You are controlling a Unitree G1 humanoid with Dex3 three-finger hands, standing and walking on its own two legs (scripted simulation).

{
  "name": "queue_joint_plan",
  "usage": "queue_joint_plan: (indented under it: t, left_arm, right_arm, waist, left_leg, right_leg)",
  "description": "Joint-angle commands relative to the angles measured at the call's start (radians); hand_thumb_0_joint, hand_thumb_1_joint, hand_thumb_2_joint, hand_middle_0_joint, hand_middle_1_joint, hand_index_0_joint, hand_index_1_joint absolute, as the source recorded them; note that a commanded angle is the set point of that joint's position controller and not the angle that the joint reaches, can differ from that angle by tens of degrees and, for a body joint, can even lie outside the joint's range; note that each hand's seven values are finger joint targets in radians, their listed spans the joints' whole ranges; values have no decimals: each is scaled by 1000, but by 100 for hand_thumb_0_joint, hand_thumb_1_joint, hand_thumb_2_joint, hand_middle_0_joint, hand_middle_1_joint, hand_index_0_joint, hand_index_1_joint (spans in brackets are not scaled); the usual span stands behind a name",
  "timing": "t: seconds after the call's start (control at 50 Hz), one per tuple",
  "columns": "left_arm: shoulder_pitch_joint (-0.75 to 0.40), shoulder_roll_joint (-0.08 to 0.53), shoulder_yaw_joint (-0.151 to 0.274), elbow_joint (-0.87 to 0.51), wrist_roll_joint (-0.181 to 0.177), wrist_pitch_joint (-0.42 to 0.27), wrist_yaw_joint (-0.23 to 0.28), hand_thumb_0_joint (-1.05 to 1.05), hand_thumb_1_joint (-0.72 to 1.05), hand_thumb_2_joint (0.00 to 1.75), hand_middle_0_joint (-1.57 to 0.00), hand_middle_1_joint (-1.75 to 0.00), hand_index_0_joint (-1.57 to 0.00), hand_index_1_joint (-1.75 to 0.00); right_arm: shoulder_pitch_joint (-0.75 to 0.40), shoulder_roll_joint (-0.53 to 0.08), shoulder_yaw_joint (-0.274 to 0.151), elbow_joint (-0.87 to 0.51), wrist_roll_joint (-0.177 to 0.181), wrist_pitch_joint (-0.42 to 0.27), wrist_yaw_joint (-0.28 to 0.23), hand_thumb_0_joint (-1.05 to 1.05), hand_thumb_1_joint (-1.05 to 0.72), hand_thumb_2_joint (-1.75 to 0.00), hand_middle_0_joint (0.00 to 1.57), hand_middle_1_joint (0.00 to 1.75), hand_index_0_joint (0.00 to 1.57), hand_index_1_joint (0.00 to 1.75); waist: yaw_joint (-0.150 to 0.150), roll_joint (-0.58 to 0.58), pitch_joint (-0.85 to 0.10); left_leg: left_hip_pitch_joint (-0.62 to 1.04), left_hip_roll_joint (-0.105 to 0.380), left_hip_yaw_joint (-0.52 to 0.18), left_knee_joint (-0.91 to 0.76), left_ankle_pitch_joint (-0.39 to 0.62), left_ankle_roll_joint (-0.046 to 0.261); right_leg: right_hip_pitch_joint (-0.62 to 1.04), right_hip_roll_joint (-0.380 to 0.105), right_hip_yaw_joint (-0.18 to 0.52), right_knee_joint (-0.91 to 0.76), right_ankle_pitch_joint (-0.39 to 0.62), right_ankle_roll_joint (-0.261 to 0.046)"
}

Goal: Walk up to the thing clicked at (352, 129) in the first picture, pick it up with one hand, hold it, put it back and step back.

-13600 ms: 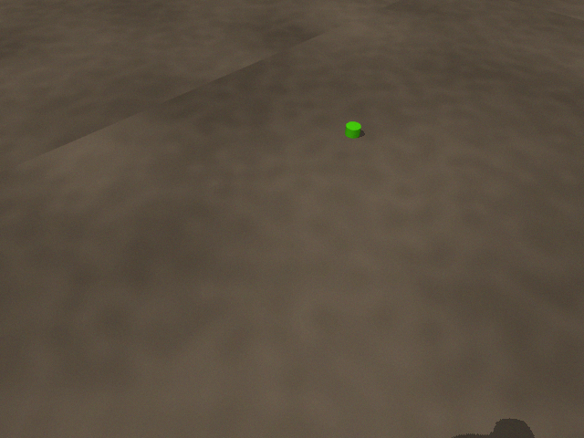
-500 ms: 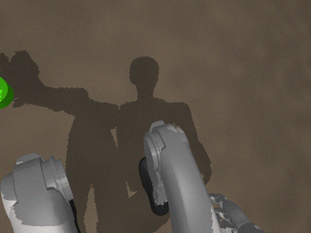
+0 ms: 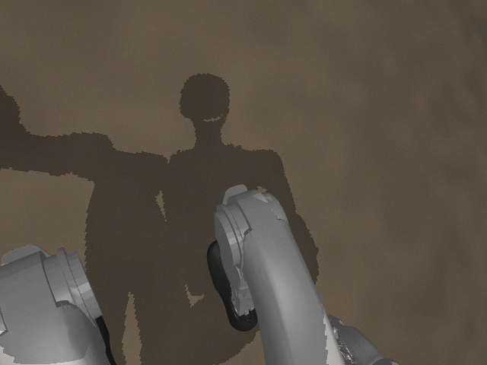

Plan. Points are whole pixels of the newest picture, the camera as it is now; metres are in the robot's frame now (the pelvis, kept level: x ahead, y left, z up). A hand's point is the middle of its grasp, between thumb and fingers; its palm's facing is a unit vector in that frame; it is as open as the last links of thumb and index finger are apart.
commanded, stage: rest palm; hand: left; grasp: from above
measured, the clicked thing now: out of the picture +0.47 +0.32 -0.28
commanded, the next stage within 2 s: close in 0.48 s
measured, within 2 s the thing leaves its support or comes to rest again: neither
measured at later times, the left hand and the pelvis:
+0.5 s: hand out of the picture +0.46 +0.32 -0.24, palm faces -0.45 -0.15 -0.88, open 13.9 cm; pelvis +0.00 +0.01 +0.00, yaw -1 degrees
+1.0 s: hand out of the picture +0.46 +0.31 -0.25, palm faces -0.44 -0.14 -0.89, open 12.3 cm; pelvis +0.00 +0.01 +0.00, yaw -2 degrees
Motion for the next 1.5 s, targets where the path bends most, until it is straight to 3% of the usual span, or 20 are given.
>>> queue_joint_plan:
  t: [0.0, 0.12, 0.14, 0.18, 0.22, 0.28, 0.36, 0.46, 0.5, 0.56, 0.62, 0.64, 0.72, 0.84, 1.0, 1.02, 1.12, 1.16, 1.2, 1.48]
  left_arm:
    - [-275, 210, 0, -103, 0, -9, 68, 0, -52, 103, -8, -100, -8, -101]
    - [-300, 220, -3, -80, 3, 5, 99, 0, -50, 97, -8, -101, -8, -100]
    - [-305, 208, -13, -52, 7, 9, 98, 0, -50, 96, -8, -101, -8, -100]
    - [-289, 251, 18, -49, 10, 14, 107, 0, -50, 98, -8, -102, -9, -102]
    - [-294, 260, 22, -49, 11, 20, 106, 0, -50, 97, -8, -102, -9, -102]
    - [-306, 211, -7, -55, -5, 26, 100, 0, -50, 95, -7, -102, -8, -101]
    - [-287, 249, 5, -40, -11, 26, 94, 0, -49, 95, -8, -102, -9, -101]
    - [-271, 244, 3, -25, -10, 13, 86, 0, -49, 95, -9, -103, -9, -102]
    - [-278, 280, 23, -49, -9, 3, 96, 0, -49, 96, -8, -103, -9, -102]
    - [-282, 253, 2, -40, -13, -7, 97, 0, -48, 97, -8, -104, -9, -103]
    - [-283, 267, 4, -34, -1, -14, 105, 0, -35, 83, -14, -103, -18, -99]
    - [-283, 240, -23, -39, 1, -15, 104, 0, -33, 82, -16, -101, -19, -97]
    - [-275, 276, 8, -32, 6, -15, 122, 0, -26, 76, -19, -99, -24, -94]
    - [-286, 283, 9, -16, 10, 3, 140, 0, -20, 71, -24, -95, -28, -90]
    - [-260, 304, 26, -25, -22, 26, 124, 0, -11, 64, -32, -88, -36, -83]
    - [-279, 283, 9, -62, -27, 23, 118, 0, -10, 63, -31, -88, -36, -83]
    - [-251, 270, -1, -37, -31, 17, 96, 0, -3, 60, -37, -84, -42, -78]
    - [-255, 297, 16, -53, -33, 7, 100, 0, -1, 59, -39, -84, -45, -78]
    - [-259, 259, -13, -56, -31, 2, 97, 0, 2, 58, -41, -83, -46, -77]
    - [-276, 281, -11, -43, -12, -9, 119, 0, 28, 57, -61, -79, -66, -73]
  right_arm:
    - [199, -314, -88, 8, -6, -8, -7, 0, -90, -90, 20, 30, 20, 30]
    - [167, -324, -79, 5, -9, -25, 1, 0, -90, -90, 20, 30, 20, 30]
    - [170, -325, -77, 4, -14, -32, 7, 0, -90, -90, 20, 30, 20, 30]
    - [169, -337, -81, 8, -12, -33, 4, 0, -90, -90, 20, 30, 20, 30]
    - [173, -335, -78, 10, -17, -38, 10, 0, -90, -90, 20, 30, 20, 30]
    - [167, -334, -75, -1, -17, -49, 17, 0, -90, -90, 20, 30, 20, 30]
    - [167, -344, -71, 6, -15, -56, 18, 0, -90, -91, 20, 30, 20, 30]
    - [170, -340, -59, 3, -21, -56, 24, 0, -90, -91, 20, 30, 20, 30]
    - [174, -352, -58, -1, -20, -52, 22, 0, -90, -90, 20, 30, 20, 30]
    - [162, -349, -53, 1, -25, -56, 25, 0, -90, -90, 20, 30, 20, 30]
    - [168, -349, -45, -2, -27, -61, 29, 0, -90, -90, 20, 30, 20, 30]
    - [155, -354, -48, -14, -28, -64, 29, 0, -90, -90, 20, 30, 20, 30]
    - [174, -363, -43, 0, -35, -73, 36, 0, -90, -90, 20, 30, 20, 30]
    - [163, -365, -40, 2, -38, -81, 40, 0, -90, -90, 20, 30, 20, 30]
    - [168, -370, -44, -6, -27, -92, 39, 0, -90, -90, 20, 30, 20, 30]
    - [165, -374, -50, -14, -25, -91, 39, 0, -90, -90, 20, 30, 20, 30]
    - [167, -363, -39, -5, -26, -88, 40, 0, -90, -90, 20, 30, 20, 30]
    - [167, -364, -38, -5, -21, -83, 37, 0, -90, -90, 20, 30, 20, 30]
    - [157, -372, -45, -16, -24, -80, 37, 0, -90, -90, 20, 30, 20, 30]
    - [151, -363, -30, -17, -27, -74, 33, 0, -90, -90, 20, 30, 20, 30]
  waist:
    - [-42, 468, -663]
    - [-45, 504, -634]
    - [-60, 514, -605]
    - [-47, 483, -624]
    - [-51, 500, -615]
    - [-69, 485, -611]
    - [-56, 494, -619]
    - [-68, 500, -598]
    - [-62, 498, -610]
    - [-72, 493, -591]
    - [-73, 486, -573]
    - [-75, 488, -581]
    - [-73, 499, -590]
    - [-82, 514, -565]
    - [-79, 482, -581]
    - [-80, 508, -600]
    - [-84, 490, -581]
    - [-70, 513, -591]
    - [-75, 507, -578]
    - [-83, 480, -557]
  left_leg:
    - [538, 18, 162, -227, 224, 62]
    - [545, 20, 155, -238, 215, 52]
    - [549, 21, 154, -234, 206, 51]
    - [533, 22, 151, -232, 188, 55]
    - [528, 22, 156, -228, 189, 56]
    - [530, 22, 150, -220, 207, 56]
    - [539, 26, 143, -223, 212, 52]
    - [539, 27, 134, -220, 216, 49]
    - [530, 27, 136, -230, 212, 52]
    - [517, 28, 129, -222, 203, 50]
    - [522, 27, 126, -221, 202, 50]
    - [533, 28, 127, -218, 204, 49]
    - [558, 31, 122, -218, 233, 45]
    - [538, 33, 124, -214, 215, 44]
    - [517, 32, 129, -226, 194, 49]
    - [533, 33, 129, -222, 213, 49]
    - [539, 34, 121, -214, 235, 47]
    - [549, 34, 118, -230, 245, 43]
    - [538, 33, 121, -228, 229, 44]
    - [523, 34, 116, -227, 192, 45]
  right_leg:
    - [341, 28, -181, -211, 310, -97]
    - [307, 27, -193, -196, 293, -101]
    - [294, 25, -196, -189, 287, -101]
    - [308, 31, -194, -200, 275, -99]
    - [318, 29, -187, -198, 278, -99]
    - [314, 28, -192, -195, 296, -95]
    - [324, 34, -196, -194, 296, -97]
    - [327, 34, -202, -183, 297, -97]
    - [354, 35, -198, -200, 297, -97]
    - [328, 36, -205, -189, 287, -95]
    - [323, 33, -210, -184, 286, -94]
    - [321, 36, -208, -185, 290, -93]
    - [337, 36, -215, -181, 310, -91]
    - [333, 33, -215, -179, 303, -91]
    - [367, 38, -206, -208, 288, -92]
    - [368, 37, -206, -205, 304, -93]
    - [361, 37, -213, -194, 318, -90]
    - [369, 36, -213, -195, 321, -94]
    - [357, 37, -214, -199, 311, -93]
    - [340, 35, -213, -202, 286, -90]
